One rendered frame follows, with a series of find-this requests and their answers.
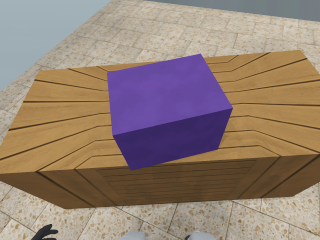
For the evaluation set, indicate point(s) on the robot left hand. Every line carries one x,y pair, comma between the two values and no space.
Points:
45,231

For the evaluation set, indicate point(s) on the carton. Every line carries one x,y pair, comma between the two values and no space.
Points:
165,111

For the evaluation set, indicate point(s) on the pedestal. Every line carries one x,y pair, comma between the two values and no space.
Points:
60,147

